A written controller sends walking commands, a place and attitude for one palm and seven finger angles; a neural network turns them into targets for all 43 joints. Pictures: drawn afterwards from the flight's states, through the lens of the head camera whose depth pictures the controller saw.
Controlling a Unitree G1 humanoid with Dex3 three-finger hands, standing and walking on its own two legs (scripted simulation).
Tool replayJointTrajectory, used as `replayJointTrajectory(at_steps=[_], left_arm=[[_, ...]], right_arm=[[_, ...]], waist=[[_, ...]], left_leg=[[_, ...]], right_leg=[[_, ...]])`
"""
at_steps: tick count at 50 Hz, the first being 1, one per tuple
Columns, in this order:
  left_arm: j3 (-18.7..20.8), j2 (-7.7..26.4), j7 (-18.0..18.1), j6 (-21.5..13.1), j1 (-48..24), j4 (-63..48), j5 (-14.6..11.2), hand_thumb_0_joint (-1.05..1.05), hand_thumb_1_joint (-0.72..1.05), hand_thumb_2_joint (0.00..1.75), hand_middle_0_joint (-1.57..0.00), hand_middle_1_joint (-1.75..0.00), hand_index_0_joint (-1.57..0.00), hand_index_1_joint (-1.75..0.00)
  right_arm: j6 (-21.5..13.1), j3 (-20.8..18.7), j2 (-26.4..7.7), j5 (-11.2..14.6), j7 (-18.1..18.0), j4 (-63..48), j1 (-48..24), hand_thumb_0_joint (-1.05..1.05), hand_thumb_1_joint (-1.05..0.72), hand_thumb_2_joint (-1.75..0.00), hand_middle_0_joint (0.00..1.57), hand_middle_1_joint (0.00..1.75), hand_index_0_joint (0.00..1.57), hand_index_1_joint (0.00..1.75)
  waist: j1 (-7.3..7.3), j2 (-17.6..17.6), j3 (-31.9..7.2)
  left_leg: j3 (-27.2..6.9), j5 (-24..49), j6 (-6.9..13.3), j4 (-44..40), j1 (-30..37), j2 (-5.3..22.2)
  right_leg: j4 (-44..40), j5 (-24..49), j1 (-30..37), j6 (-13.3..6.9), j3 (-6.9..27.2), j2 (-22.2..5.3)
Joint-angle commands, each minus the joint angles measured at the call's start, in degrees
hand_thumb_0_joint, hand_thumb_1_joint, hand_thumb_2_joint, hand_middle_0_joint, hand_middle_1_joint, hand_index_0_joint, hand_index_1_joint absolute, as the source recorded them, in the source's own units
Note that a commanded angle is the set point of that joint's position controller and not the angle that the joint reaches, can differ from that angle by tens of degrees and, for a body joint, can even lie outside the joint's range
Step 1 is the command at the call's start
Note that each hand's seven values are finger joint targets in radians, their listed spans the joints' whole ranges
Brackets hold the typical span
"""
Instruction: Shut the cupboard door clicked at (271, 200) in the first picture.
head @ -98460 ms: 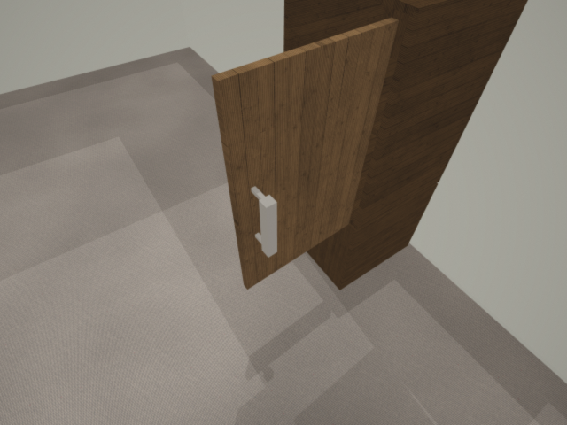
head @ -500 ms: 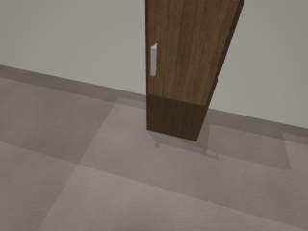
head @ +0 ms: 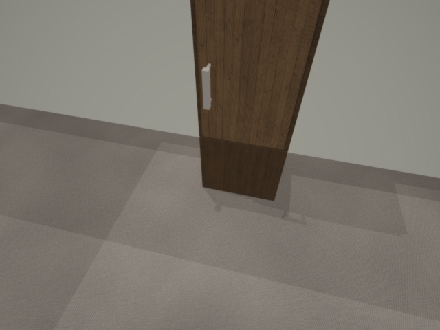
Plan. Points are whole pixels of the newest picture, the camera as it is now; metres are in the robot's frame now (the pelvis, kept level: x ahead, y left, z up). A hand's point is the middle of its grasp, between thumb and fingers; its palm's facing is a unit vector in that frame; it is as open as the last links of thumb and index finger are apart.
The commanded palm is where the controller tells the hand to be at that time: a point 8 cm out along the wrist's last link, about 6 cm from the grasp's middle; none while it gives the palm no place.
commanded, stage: let the arm hang, fingers relaxed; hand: left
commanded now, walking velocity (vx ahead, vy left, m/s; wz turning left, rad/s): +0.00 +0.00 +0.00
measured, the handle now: (208, 86) +0.95 +0.09 -0.07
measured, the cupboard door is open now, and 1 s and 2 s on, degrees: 0 0 0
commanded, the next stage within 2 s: look to check the result in 0.02 s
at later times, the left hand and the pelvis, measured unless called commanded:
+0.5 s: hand out of the picture +0.01 +0.16 -0.18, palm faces +0.02 -0.98 -0.19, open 7.4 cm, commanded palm none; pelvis +0.01 -0.01 +0.00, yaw +0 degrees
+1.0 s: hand out of the picture +0.02 +0.17 -0.18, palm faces +0.02 -0.98 -0.19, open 7.4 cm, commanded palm none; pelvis +0.03 +0.00 +0.00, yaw +0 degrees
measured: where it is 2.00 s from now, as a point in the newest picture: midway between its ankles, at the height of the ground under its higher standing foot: outside the picture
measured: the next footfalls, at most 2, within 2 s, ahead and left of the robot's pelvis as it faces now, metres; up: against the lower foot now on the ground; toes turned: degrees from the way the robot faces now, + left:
none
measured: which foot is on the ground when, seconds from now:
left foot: down 0.00-1.00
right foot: down 0.00-1.00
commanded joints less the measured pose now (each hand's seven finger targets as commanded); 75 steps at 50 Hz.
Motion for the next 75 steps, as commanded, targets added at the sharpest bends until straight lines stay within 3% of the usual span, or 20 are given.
replayJointTrajectory(at_steps=[1, 8, 16, 29, 35, 52, 75], left_arm=[[1.34, 7.13, 0.43, -0.93, 3.36, -1.10, -0.19, 0.00, 0.90, 0.90, -0.20, -0.30, -0.20, -0.30], [1.20, 6.67, 0.55, -0.94, 2.88, -0.75, -0.25, 0.00, 0.90, 0.90, -0.20, -0.30, -0.20, -0.30], [1.04, 6.18, 0.57, -0.99, 3.32, -0.50, -0.37, 0.00, 0.90, 0.90, -0.20, -0.30, -0.20, -0.30], [0.83, 5.53, 0.70, -0.87, 3.63, -0.09, -0.37, 0.00, 0.90, 0.90, -0.20, -0.30, -0.20, -0.30], [0.92, 5.63, 0.66, -0.81, 3.77, -0.14, -0.37, 0.00, 0.90, 0.90, -0.20, -0.30, -0.20, -0.30], [1.34, 7.23, 0.59, -1.08, 3.32, -0.49, -0.28, 0.00, 0.90, 0.90, -0.20, -0.30, -0.20, -0.30], [1.48, 9.81, 0.26, -1.17, 0.19, -1.05, -0.25, 0.00, 0.90, 0.90, -0.20, -0.30, -0.20, -0.30]], right_arm=[[-0.70, -0.73, -5.45, 0.05, -0.35, -1.50, 2.98, 0.00, -0.90, -0.90, 0.20, 0.30, 0.20, 0.30], [-0.42, -0.53, -4.73, 0.03, -0.41, -1.23, 2.82, 0.00, -0.90, -0.90, 0.20, 0.30, 0.20, 0.30], [-0.60, -0.30, -4.51, 0.06, -0.51, -0.99, 2.47, 0.00, -0.90, -0.90, 0.20, 0.30, 0.20, 0.30], [-0.49, -0.10, -4.01, 0.11, -0.66, -0.51, 2.66, 0.00, -0.90, -0.90, 0.20, 0.30, 0.20, 0.30], [-0.75, -0.07, -4.34, 0.17, -0.72, -0.64, 2.57, 0.00, -0.90, -0.90, 0.20, 0.30, 0.20, 0.30], [-1.26, -0.34, -6.58, 0.35, -0.81, -1.08, 1.41, 0.00, -0.90, -0.90, 0.20, 0.30, 0.20, 0.30], [-1.43, -0.44, -9.59, 0.22, -0.60, -1.45, -1.66, 0.00, -0.90, -0.90, 0.20, 0.30, 0.20, 0.30]], waist=[[0.24, -0.81, 2.51], [0.06, -0.77, 4.12], [0.35, -0.53, 1.97], [0.29, -0.79, 3.67], [0.45, 0.25, 2.61], [0.69, -0.59, 1.48], [0.51, -0.54, 1.53]], left_leg=[[-5.98, -5.66, 0.02, -5.08, 0.27, 4.34], [-5.43, -4.77, -0.33, -4.34, 0.30, 4.43], [-5.44, -2.45, -0.37, -4.08, 1.53, 4.70], [-5.52, -2.41, -0.37, -4.65, 1.29, 4.84], [-5.68, -1.69, -0.27, -5.01, 1.63, 4.99], [-6.12, 3.12, 0.33, -4.75, 3.42, 5.29], [-6.47, 2.98, 0.23, -6.06, 4.16, 5.55]], right_leg=[[-6.54, -3.18, -4.55, -3.40, 4.05, -2.97], [-7.67, -4.11, -5.47, -3.50, 4.22, -3.12], [-7.18, -1.27, -3.60, -3.42, 4.05, -2.97], [-7.51, -0.86, -3.25, -3.26, 3.86, -2.63], [-6.75, 0.51, -2.11, -2.99, 3.38, -2.61], [-6.52, 3.70, -0.49, -2.88, 3.15, -2.83], [-7.56, 3.96, 0.56, -2.80, 3.51, -3.28]])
